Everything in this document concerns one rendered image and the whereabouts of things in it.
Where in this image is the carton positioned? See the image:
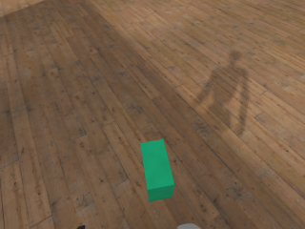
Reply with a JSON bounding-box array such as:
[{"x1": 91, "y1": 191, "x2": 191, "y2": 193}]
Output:
[{"x1": 140, "y1": 139, "x2": 174, "y2": 202}]

